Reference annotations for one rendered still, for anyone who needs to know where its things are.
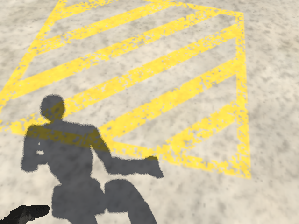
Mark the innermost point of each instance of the left robot hand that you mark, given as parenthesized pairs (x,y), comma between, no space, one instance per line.
(23,214)

